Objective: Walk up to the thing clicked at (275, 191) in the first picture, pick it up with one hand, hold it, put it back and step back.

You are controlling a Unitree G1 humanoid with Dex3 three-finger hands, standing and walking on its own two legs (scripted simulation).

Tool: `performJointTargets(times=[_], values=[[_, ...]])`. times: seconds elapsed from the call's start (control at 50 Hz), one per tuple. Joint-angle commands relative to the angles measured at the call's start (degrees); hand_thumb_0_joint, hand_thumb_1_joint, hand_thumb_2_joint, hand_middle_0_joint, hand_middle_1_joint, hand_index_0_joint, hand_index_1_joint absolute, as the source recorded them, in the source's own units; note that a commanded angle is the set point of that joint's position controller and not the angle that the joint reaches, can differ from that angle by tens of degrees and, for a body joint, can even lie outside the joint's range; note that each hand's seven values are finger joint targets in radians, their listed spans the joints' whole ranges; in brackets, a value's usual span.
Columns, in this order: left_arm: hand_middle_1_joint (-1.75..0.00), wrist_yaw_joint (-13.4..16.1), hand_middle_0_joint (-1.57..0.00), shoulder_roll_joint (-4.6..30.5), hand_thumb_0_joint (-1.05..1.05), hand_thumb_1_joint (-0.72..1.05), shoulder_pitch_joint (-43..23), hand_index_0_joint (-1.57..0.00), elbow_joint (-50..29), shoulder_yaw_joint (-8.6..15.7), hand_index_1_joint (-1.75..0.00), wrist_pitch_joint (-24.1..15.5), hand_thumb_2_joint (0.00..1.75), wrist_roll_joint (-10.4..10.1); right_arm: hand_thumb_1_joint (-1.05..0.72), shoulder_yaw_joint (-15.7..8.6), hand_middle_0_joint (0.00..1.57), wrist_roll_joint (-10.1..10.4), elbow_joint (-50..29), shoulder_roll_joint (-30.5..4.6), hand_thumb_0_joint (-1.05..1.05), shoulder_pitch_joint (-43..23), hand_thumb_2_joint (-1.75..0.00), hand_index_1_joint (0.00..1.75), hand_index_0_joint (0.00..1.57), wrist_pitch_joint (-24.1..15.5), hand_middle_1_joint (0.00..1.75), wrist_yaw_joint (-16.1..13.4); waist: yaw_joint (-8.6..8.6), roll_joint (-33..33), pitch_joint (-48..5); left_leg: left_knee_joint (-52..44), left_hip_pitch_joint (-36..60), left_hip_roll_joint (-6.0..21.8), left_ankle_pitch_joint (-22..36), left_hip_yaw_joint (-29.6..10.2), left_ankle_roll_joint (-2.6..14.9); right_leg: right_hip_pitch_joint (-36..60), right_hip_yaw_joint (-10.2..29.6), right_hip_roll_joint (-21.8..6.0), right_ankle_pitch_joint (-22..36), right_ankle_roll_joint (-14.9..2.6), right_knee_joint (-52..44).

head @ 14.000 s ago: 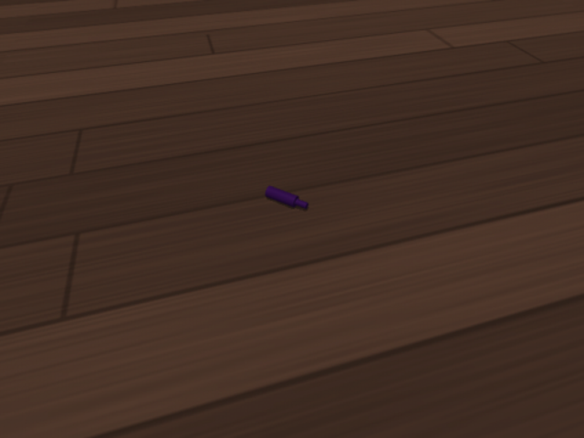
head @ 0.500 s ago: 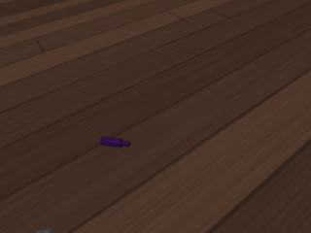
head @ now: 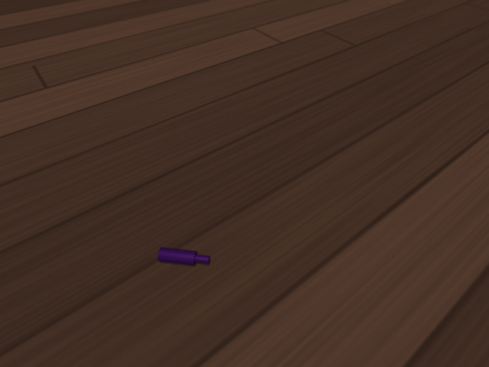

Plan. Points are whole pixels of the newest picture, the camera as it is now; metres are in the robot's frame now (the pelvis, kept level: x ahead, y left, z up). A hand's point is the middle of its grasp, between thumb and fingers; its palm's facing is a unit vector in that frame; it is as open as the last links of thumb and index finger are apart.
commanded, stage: walk up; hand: left
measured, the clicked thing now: (184, 256) +0.70 +0.28 -0.71
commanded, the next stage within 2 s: none
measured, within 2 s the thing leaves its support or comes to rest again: neither
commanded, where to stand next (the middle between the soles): +0.29 +0.10 m, yaw -4 degrees
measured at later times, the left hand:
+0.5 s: hand (45, 330) +0.22 +0.37 -0.10, palm faces -0.07 -0.86 -0.51, open 7.4 cm
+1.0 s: hand (61, 286) +0.32 +0.41 -0.15, palm faces -0.12 -0.92 -0.37, open 7.4 cm
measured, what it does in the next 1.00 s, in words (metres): walks ahead: right foot, then left foot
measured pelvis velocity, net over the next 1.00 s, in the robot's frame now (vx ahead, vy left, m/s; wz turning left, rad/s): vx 0.23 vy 0.15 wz -0.08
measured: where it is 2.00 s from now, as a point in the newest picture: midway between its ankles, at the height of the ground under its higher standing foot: outside the picture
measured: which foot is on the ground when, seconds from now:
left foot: down 0.00-0.28, up 0.30-0.60, down 0.62-1.00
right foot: up 0.00-0.24, down 0.26-0.62, up 0.64-0.88, down 0.90-1.00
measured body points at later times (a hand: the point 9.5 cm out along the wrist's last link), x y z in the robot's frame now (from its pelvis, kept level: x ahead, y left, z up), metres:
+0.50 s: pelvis +0.15 +0.08 +0.01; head +0.17 +0.04 +0.46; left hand +0.22 +0.41 -0.06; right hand +0.21 -0.25 -0.12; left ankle +0.21 +0.24 -0.66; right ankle +0.17 -0.06 -0.71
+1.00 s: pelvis +0.23 +0.15 +0.00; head +0.27 +0.15 +0.45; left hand +0.33 +0.46 -0.13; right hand +0.27 -0.18 -0.11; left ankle +0.26 +0.28 -0.71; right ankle +0.24 +0.02 -0.71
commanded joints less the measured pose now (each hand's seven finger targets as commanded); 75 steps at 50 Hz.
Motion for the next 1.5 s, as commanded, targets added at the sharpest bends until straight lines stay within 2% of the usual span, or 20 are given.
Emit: performJointTargets(times=[0.0, 0.12, 0.2, 0.22, 0.26, 0.3, 0.36, 0.44, 0.56, 0.58, 0.6, 0.62, 0.64, 0.72, 0.84, 0.88, 0.92, 1.04, 1.16, 1.48], values=[[-0.3, -0.22, -0.2, 10.75, 0.0, 0.9, 4.74, -0.2, -2.45, 3.01, -0.3, -2.62, 0.9, -1.05, -0.9, -3.18, 0.2, 0.88, -3.54, -14.48, 0.0, 0.51, -0.9, 0.3, 0.2, -1.67, 0.3, -1.84, 0.56, 12.81, 1.6, -27.18, 8.07, 10.54, -11.53, -17.06, 10.8, -8.97, -2.91, -2.26, 5.44, 0.55, -5.87], [-0.3, -0.95, -0.2, 8.36, 0.0, 0.9, -1.44, -0.2, -5.98, 2.76, -0.3, -2.55, 0.9, -0.13, -0.9, -2.69, 0.2, -0.22, -3.88, -14.2, 0.0, 4.75, -0.9, 0.3, 0.2, -1.1, 0.3, -1.65, -1.56, 10.56, 0.21, -25.43, 13.06, 12.11, 2.74, -13.56, 14.46, -4.17, -8.04, -1.63, 4.78, 1.32, -22.17], [-0.3, -0.11, -0.2, 7.56, 0.0, 0.9, 4.65, -0.2, -4.41, 3.54, -0.3, -3.43, 0.9, -0.25, -0.9, -1.38, 0.2, 0.26, -6.12, -11.46, 0.0, 1.38, -0.9, 0.3, 0.2, -0.08, 0.3, -1.52, 3.68, 4.22, -3.77, -11.46, 4.75, 6.92, 14.95, -4.36, 9.12, 17.86, -11.25, 2.86, 17.24, 0.31, -36.62], [-0.3, 0.75, -0.2, 10.26, 0.0, 0.9, 10.31, -0.2, -3.76, 4.74, -0.3, -3.62, 0.9, 0.04, -0.9, -0.6, 0.2, 0.68, -6.97, -9.54, 0.0, 0.86, -0.9, 0.3, 0.2, -0.27, 0.3, -1.59, 7.35, -0.19, -6.91, -0.92, 0.47, 4.03, 16.35, -1.79, 6.47, 26.68, -6.68, 0.81, 15.84, -0.7, -39.83], [-0.3, 1.87, -0.2, 18.41, 0.0, 0.9, 10.03, -0.2, -6.47, 6.28, -0.3, -3.75, 0.9, 0.42, -0.9, -0.31, 0.2, 0.16, -7.85, -9.26, 0.0, 4.65, -0.9, 0.3, 0.2, 0.82, 0.3, -1.88, 6.03, -7.46, -8.41, 20.98, -17.98, -4.03, -13.84, -6.13, 1.24, 32.3, 34.99, -23.73, -1.26, -12.0, -50.88], [-0.3, 2.11, -0.2, 16.66, 0.0, 0.9, 4.88, -0.2, -7.86, 5.68, -0.3, -3.41, 0.9, -0.67, -0.9, -1.97, 0.2, -0.1, -6.16, -13.36, 0.0, 2.53, -0.9, 0.3, 0.2, 1.99, 0.3, -2.46, 4.17, -0.17, -2.53, 25.56, -19.07, 1.06, -12.36, -12.03, 0.76, 23.83, 28.8, -23.04, -0.87, -15.37, -49.8], [-0.3, 1.86, -0.2, 13.82, 0.0, 0.9, 1.7, -0.2, -8.49, 4.67, -0.3, -3.61, 0.9, -0.31, -0.9, -2.1, 0.2, -0.18, -3.1, -12.19, 0.0, 6.13, -0.9, 0.3, 0.2, 1.93, 0.3, -1.9, 1.39, -3.7, 0.13, 21.05, -14.02, 2.54, -4.66, -10.87, -0.27, 14.61, 13.77, -16.07, 6.31, -10.82, -47.85], [-0.3, 1.16, -0.2, 14.69, 0.0, 0.9, 0.37, -0.2, -9.6, 5.07, -0.3, -3.83, 0.9, 0.92, -0.9, -2.26, 0.2, -0.18, -3.02, -10.6, 0.0, 3.58, -0.9, 0.3, 0.2, 2.08, 0.3, -0.75, 1.82, -8.47, 0.54, 12.05, -8.57, 3.07, -2.55, -6.62, -0.96, 7.25, 6.73, -13.74, 6.28, -11.05, -46.64], [-0.3, -0.2, -0.2, 10.39, 0.0, 0.9, -5.75, -0.2, -9.46, 2.36, -0.3, -0.97, 0.9, 1.14, -0.9, -1.88, 0.2, 1.11, 3.24, -9.1, 0.0, 7.4, -0.9, 0.3, 0.2, -0.03, 0.3, -3.27, -2.01, -6.78, -3.87, -6.08, 14.7, -4.05, 5.06, 1.5, -0.68, -4.85, -2.49, -6.71, 6.01, -5.02, -30.13], [-0.3, -0.34, -0.2, 7.51, 0.0, 0.9, -3.55, -0.2, -9.46, 1.31, -0.3, -0.3, 0.9, 1.17, -0.9, -2.43, 0.2, 0.74, 3.97, -11.14, 0.0, 10.41, -0.9, 0.3, 0.2, -0.62, 0.3, -3.81, -3.24, 0.31, -5.3, -10.39, 17.13, -2.69, -1.89, -2.2, 0.1, -6.61, -4.57, -4.8, 1.12, -3.41, -22.12], [-0.3, -0.47, -0.2, 2.7, 0.0, 0.9, -1.18, -0.2, -9.65, -0.1, -0.3, 0.05, 0.9, 0.56, -0.9, -3.05, 0.2, -0.02, 3.4, -16.19, 0.0, 10.14, -0.9, 0.3, 0.2, -1.48, 0.3, -4.22, -2.57, 15.21, -4.74, -21.07, 15.87, 11.68, -7.92, -25.11, 4.66, -11.43, -7.07, 0.76, -2.61, 0.59, -7.43], [-0.3, 0.47, -0.2, 7.26, 0.0, 0.9, -1.35, -0.2, -8.69, 1.08, -0.3, 0.33, 0.9, 0.25, -0.9, -3.48, 0.2, 1.17, 1.54, -21.29, 0.0, 6.77, -0.9, 0.3, 0.2, -1.73, 0.3, -4.17, -2.0, 14.99, -3.69, -27.65, 10.36, 20.73, -13.27, -40.88, 13.43, -12.24, -2.9, 1.92, -8.22, 0.54, -3.93], [-0.3, 0.74, -0.2, 10.4, 0.0, 0.9, -3.41, -0.2, -7.39, 1.62, -0.3, 0.22, 0.9, 0.53, -0.9, -3.55, 0.2, 1.18, 1.36, -20.64, 0.0, 3.11, -0.9, 0.3, 0.2, -1.79, 0.3, -4.35, -1.24, 9.81, -1.09, -26.89, 7.65, 20.76, -12.96, -40.36, 15.69, -11.63, -0.3, -0.48, -6.88, 0.73, -1.82], [-0.3, -0.3, -0.2, 8.8, 0.0, 0.9, 0.27, -0.2, -2.27, 2.36, -0.3, 0.68, 0.9, -0.22, -0.9, -1.26, 0.2, 0.86, 1.95, -16.31, 0.0, -1.43, -0.9, 0.3, 0.2, -2.72, 0.3, -5.53, 1.84, 13.29, -1.32, -18.16, 5.01, 13.08, 8.3, -21.03, 10.93, -3.06, -2.65, -3.28, -2.18, 0.5, -11.53], [-0.3, -1.29, -0.2, 7.28, 0.0, 0.9, -1.47, -0.2, -1.76, 3.39, -0.3, 2.41, 0.9, 0.96, -0.9, 0.23, 0.2, 1.51, 2.02, -14.65, 0.0, -4.39, -0.9, 0.3, 0.2, -2.14, 0.3, -6.58, 3.47, 11.32, -5.18, -10.42, 0.64, 11.11, 18.61, -14.71, 8.22, 11.67, -6.83, 0.45, 7.27, -0.3, -27.88], [-0.3, -1.1, -0.2, 10.71, 0.0, 0.9, -3.01, -0.2, -2.78, 4.28, -0.3, 2.03, 0.9, 1.86, -0.9, 1.3, 0.2, 2.18, 2.31, -11.54, 0.0, -2.56, -0.9, 0.3, 0.2, -1.89, 0.3, -6.98, 3.47, 2.63, -6.86, -2.48, -2.34, 6.85, 15.5, -10.81, 3.98, 15.85, 2.47, -5.16, 16.22, -2.93, -35.55], [-0.3, -1.63, -0.2, 11.7, 0.0, 0.9, -10.67, -0.2, -4.79, 3.67, -0.3, 2.34, 0.9, 0.58, -0.9, 1.42, 0.2, 2.66, 4.67, -10.01, 0.0, -2.04, -0.9, 0.3, 0.2, -1.84, 0.3, -7.89, 0.37, -4.56, -6.66, 1.58, 3.69, -2.24, 0.43, -2.94, 0.96, 8.47, 11.72, -12.9, 20.72, -10.29, -36.94], [-0.3, -1.65, -0.2, 7.21, 0.0, 0.9, -11.13, -0.2, -2.9, 2.08, -0.3, 3.6, 0.9, 0.54, -0.9, 0.76, 0.2, 1.71, 7.92, -15.65, 0.0, -2.39, -0.9, 0.3, 0.2, -3.03, 0.3, -7.8, 1.08, 2.42, -7.25, -12.91, 8.81, 12.03, 17.26, -19.28, 9.4, 6.4, -3.38, -1.71, 17.88, 0.42, -24.24], [-0.3, -2.31, -0.2, 8.66, 0.0, 0.9, -14.04, -0.2, -2.3, 2.3, -0.3, 3.08, 0.9, 0.47, -0.9, 2.22, 0.2, 1.83, 9.11, -11.18, 0.0, -6.66, -0.9, 0.3, 0.2, -2.1, 0.3, -7.53, 0.73, 0.27, -6.52, -8.83, 4.13, 1.38, 4.73, -5.61, 1.86, 11.18, 5.16, -7.23, 18.51, -4.56, -36.49], [-0.3, -3.02, -0.2, 6.34, 0.0, 0.9, -19.23, -0.2, 0.64, 1.58, -0.3, 3.75, 0.9, 0.58, -0.9, 3.26, 0.2, 0.99, 14.59, -10.87, 0.0, -7.93, -0.9, 0.3, 0.2, -2.14, 0.3, -6.48, 0.61, -1.47, -4.55, -19.88, 10.65, 2.1, 4.82, -6.19, 1.56, 10.97, 2.32, -5.45, 7.13, -0.85, -45.55]])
